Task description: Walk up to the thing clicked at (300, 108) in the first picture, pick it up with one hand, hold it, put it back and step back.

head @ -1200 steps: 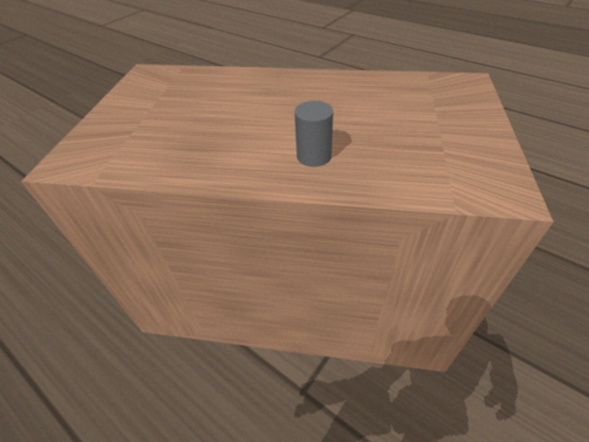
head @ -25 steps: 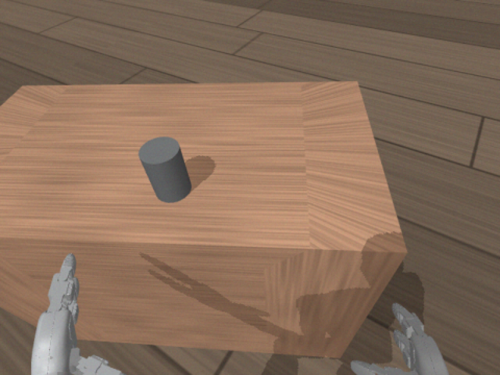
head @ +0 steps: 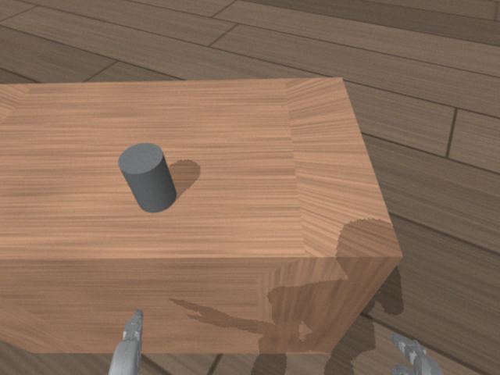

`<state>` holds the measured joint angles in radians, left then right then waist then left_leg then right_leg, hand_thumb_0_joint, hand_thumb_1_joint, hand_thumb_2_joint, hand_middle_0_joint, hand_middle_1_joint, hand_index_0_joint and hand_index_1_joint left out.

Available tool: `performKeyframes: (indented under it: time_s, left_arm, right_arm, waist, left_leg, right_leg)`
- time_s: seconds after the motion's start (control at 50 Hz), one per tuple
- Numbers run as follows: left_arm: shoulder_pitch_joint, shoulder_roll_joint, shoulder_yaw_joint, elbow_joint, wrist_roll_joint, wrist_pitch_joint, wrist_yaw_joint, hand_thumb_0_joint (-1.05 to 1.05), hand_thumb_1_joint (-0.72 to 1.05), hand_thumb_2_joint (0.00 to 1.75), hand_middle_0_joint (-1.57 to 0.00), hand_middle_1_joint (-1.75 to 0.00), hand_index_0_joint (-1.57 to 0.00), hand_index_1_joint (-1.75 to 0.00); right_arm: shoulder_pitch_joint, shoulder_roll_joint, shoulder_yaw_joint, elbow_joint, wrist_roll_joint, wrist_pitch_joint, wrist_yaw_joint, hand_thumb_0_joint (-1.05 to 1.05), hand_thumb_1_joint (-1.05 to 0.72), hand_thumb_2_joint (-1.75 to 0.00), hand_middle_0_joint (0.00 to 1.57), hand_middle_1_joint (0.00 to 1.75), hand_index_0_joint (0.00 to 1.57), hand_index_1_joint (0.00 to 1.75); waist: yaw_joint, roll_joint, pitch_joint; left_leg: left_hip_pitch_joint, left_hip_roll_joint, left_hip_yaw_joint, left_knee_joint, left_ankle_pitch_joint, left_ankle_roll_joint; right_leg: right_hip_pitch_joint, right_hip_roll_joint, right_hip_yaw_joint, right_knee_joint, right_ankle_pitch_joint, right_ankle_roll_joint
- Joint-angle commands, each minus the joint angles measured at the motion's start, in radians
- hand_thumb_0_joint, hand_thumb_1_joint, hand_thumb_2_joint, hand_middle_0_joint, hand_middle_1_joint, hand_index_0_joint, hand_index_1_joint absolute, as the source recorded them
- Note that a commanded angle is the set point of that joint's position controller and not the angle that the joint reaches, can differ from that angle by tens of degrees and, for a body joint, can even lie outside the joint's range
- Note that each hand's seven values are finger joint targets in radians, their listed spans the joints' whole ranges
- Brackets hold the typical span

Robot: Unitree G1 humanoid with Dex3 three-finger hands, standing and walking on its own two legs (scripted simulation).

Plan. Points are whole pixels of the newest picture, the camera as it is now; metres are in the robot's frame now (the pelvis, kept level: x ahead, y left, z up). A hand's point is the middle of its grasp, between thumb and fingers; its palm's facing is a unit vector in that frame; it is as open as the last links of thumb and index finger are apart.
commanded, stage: home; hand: left
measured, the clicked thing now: (149, 179) +0.46 +0.24 +0.04
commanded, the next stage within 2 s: none
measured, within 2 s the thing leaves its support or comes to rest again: neither
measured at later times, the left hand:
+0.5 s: hand out of the picture +0.10 +0.24 -0.13, palm faces -0.02 -0.92 -0.39, open 17.7 cm
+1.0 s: hand out of the picture +0.01 +0.24 -0.15, palm faces -0.03 -0.94 -0.35, open 17.6 cm
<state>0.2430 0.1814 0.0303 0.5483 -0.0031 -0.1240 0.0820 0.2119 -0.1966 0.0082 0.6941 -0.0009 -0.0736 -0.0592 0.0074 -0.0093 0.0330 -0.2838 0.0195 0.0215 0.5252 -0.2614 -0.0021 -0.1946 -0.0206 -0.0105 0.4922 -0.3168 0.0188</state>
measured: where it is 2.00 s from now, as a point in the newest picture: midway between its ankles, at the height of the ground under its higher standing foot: outside the picture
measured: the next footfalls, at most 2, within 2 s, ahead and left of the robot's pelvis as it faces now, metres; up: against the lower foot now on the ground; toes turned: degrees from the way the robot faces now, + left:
none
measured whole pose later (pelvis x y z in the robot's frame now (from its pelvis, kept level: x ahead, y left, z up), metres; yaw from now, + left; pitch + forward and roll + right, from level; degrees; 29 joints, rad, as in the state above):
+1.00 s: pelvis -0.03 -0.01 +0.01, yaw +0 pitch -3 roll +0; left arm 0.19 0.36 -0.02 1.11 0.02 -0.02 0.00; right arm 0.18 -0.35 0.00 1.11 -0.02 0.00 0.02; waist 0.00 0.01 0.02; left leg -0.17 0.03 0.01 0.35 -0.13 -0.02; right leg -0.10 -0.01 -0.02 0.36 -0.21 0.00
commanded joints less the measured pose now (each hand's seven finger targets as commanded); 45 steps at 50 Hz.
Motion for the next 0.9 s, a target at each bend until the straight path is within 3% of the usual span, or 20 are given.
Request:
performKeyframes:
  time_s: [0.0, 0.02, 0.1, 0.18, 0.22, 0.24, 0.3, 0.36, 0.42, 0.44, 0.5, 0.52, 0.58, 0.74, 0.88]
  left_arm:
    - [-0.05, 0.058, -0.01, -0.149, -0.001, -0.041, 0.018, 0.0, -0.61, 0.01, -0.04, -0.04, -0.04, -0.04]
    - [-0.013, 0.06, -0.003, -0.132, -0.001, -0.036, 0.018, 0.0, -0.61, 0.02, -0.04, -0.04, -0.04, -0.04]
    - [-0.049, 0.056, -0.01, -0.106, -0.001, -0.021, 0.015, 0.0, -0.61, 0.01, -0.04, -0.04, -0.04, -0.04]
    - [-0.066, 0.126, 0.05, -0.121, 0.004, -0.022, 0.026, 0.0, -0.61, 0.01, -0.04, -0.04, -0.04, -0.04]
    - [-0.094, 0.134, 0.051, -0.15, 0.002, -0.02, 0.029, 0.0, -0.61, 0.02, -0.04, -0.04, -0.04, -0.04]
    - [0.015, 0.339, 0.064, 0.056, 0.052, 0.014, 0.0, 0.0, -0.61, 0.01, -0.04, -0.04, -0.04, -0.04]
    - [0.012, 0.318, 0.055, 0.083, 0.048, 0.037, -0.022, 0.0, -0.61, 0.01, -0.04, -0.04, -0.04, -0.04]
    - [-0.051, 0.297, 0.019, 0.146, 0.036, 0.045, -0.038, 0.0, -0.59, 0.03, -0.04, -0.05, -0.05, -0.05]
    - [-0.085, 0.317, 0.006, 0.208, 0.04, 0.054, -0.047, 0.0, -0.59, 0.03, -0.04, -0.05, -0.05, -0.05]
    - [-0.09, 0.327, 0.007, 0.227, 0.039, 0.057, -0.049, 0.0, -0.6, 0.03, -0.04, -0.05, -0.05, -0.04]
    - [-0.087, 0.35, 0.002, 0.286, 0.033, 0.058, -0.054, 0.0, -0.61, 0.02, -0.04, -0.04, -0.04, -0.04]
    - [-0.087, 0.353, -0.002, 0.305, 0.03, 0.06, -0.057, 0.0, -0.61, 0.02, -0.04, -0.04, -0.04, -0.04]
    - [-0.088, 0.376, -0.005, 0.349, 0.027, 0.064, -0.058, 0.0, -0.6, 0.03, -0.04, -0.05, -0.05, -0.04]
    - [-0.091, 0.416, -0.013, 0.449, 0.024, 0.08, -0.06, 0.0, -0.6, 0.03, -0.04, -0.04, -0.04, -0.04]
    - [-0.085, 0.412, -0.01, 0.494, 0.02, 0.084, -0.064, 0.0, -0.59, 0.03, -0.04, -0.05, -0.05, -0.05]
  right_arm:
    - [-0.052, -0.131, -0.047, -0.14, 0.005, -0.044, -0.011, 0.0, -0.89, -0.9, 0.2, 0.3, 0.2, 0.3]
    - [-0.05, -0.145, -0.058, -0.142, 0.005, -0.04, -0.01, 0.0, -0.89, -0.9, 0.2, 0.3, 0.2, 0.3]
    - [-0.055, -0.141, -0.053, -0.143, 0.008, -0.022, -0.004, 0.0, -0.89, -0.9, 0.2, 0.3, 0.2, 0.3]
    - [-0.053, -0.143, -0.056, -0.142, 0.01, -0.005, 0.0, 0.0, -0.89, -0.9, 0.2, 0.3, 0.2, 0.3]
    - [-0.065, -0.152, -0.06, -0.152, 0.011, 0.0, -0.007, 0.0, -0.89, -0.9, 0.2, 0.3, 0.2, 0.3]
    - [-0.012, -0.282, -0.1, -0.033, -0.056, 0.016, 0.022, 0.0, -0.9, -0.9, 0.2, 0.3, 0.2, 0.3]
    - [-0.033, -0.265, -0.092, -0.013, -0.041, 0.033, 0.044, 0.0, -0.89, -0.9, 0.2, 0.3, 0.2, 0.3]
    - [-0.043, -0.264, -0.077, 0.044, -0.027, 0.036, 0.057, 0.0, -0.9, -0.9, 0.2, 0.3, 0.2, 0.3]
    - [-0.076, -0.272, -0.071, 0.096, -0.027, 0.045, 0.065, 0.0, -0.9, -0.9, 0.2, 0.3, 0.2, 0.3]
    - [-0.08, -0.286, -0.074, 0.111, -0.028, 0.044, 0.065, 0.0, -0.89, -0.9, 0.2, 0.3, 0.2, 0.3]
    - [-0.084, -0.297, -0.071, 0.163, -0.026, 0.045, 0.067, 0.0, -0.89, -0.9, 0.2, 0.3, 0.2, 0.3]
    - [-0.079, -0.307, -0.067, 0.182, -0.024, 0.046, 0.068, 0.0, -0.89, -0.9, 0.2, 0.3, 0.2, 0.3]
    - [-0.095, -0.325, -0.066, 0.223, -0.022, 0.045, 0.067, 0.0, -0.89, -0.9, 0.2, 0.3, 0.2, 0.3]
    - [-0.103, -0.349, -0.049, 0.311, -0.019, 0.054, 0.068, 0.0, -0.89, -0.9, 0.2, 0.3, 0.2, 0.3]
    - [-0.093, -0.357, -0.044, 0.347, -0.02, 0.051, 0.065, 0.0, -0.9, -0.9, 0.2, 0.3, 0.2, 0.3]
  waist:
    - [-0.007, 0.021, -0.161]
    - [-0.003, -0.002, -0.161]
    - [-0.001, -0.049, -0.135]
    - [0.019, -0.003, -0.15]
    - [0.007, -0.004, -0.151]
    - [-0.009, 0.069, -0.218]
    - [-0.004, 0.052, -0.231]
    - [-0.018, 0.005, -0.131]
    - [-0.022, -0.005, -0.03]
    - [-0.023, 0.011, -0.038]
    - [-0.02, -0.017, -0.063]
    - [-0.021, -0.003, -0.04]
    - [-0.014, 0.006, -0.081]
    - [-0.008, -0.006, -0.001]
    - [-0.003, 0.035, 0.0]
  left_leg:
    - [0.15, -0.006, 0.022, -0.054, 0.319, -0.001]
    - [0.149, -0.005, 0.02, -0.053, 0.33, 0.0]
    - [0.132, -0.009, 0.023, -0.06, 0.313, 0.005]
    - [0.134, -0.011, 0.032, -0.068, 0.293, 0.001]
    - [0.146, -0.013, 0.036, -0.071, 0.285, 0.002]
    - [0.169, 0.072, -0.039, 0.03, 0.454, 0.026]
    - [0.158, 0.075, -0.049, 0.006, 0.474, 0.04]
    - [0.134, 0.083, -0.067, -0.056, 0.323, 0.034]
    - [0.102, 0.085, -0.079, -0.115, 0.19, 0.025]
    - [0.113, 0.084, -0.08, -0.12, 0.17, 0.027]
    - [0.148, 0.087, -0.086, -0.123, 0.235, 0.025]
    - [0.141, 0.085, -0.088, -0.141, 0.2, 0.022]
    - [0.178, 0.091, -0.093, -0.146, 0.226, 0.023]
    - [0.15, 0.09, -0.112, -0.22, 0.102, 0.017]
    - [0.136, 0.096, -0.12, -0.247, 0.056, 0.019]
  right_leg:
    - [-0.009, 0.028, -0.042, -0.046, 0.342, -0.023]
    - [-0.005, 0.028, -0.044, -0.046, 0.349, -0.022]
    - [-0.01, 0.026, -0.045, -0.056, 0.348, -0.015]
    - [0.004, 0.025, -0.038, -0.056, 0.322, -0.019]
    - [-0.001, 0.023, -0.033, -0.062, 0.325, -0.016]
    - [0.033, -0.099, 0.061, -0.002, 0.537, -0.046]
    - [0.072, -0.107, 0.06, 0.005, 0.572, -0.049]
    - [0.0, -0.091, 0.052, -0.057, 0.377, -0.041]
    - [-0.059, -0.087, 0.062, -0.12, 0.188, -0.048]
    - [-0.05, -0.087, 0.072, -0.127, 0.169, -0.05]
    - [-0.013, -0.099, 0.08, -0.138, 0.234, -0.054]
    - [-0.028, -0.098, 0.086, -0.157, 0.189, -0.053]
    - [0.014, -0.102, 0.088, -0.164, 0.223, -0.053]
    - [-0.013, -0.098, 0.096, -0.231, 0.07, -0.048]
    - [0.011, -0.096, 0.102, -0.24, 0.051, -0.047]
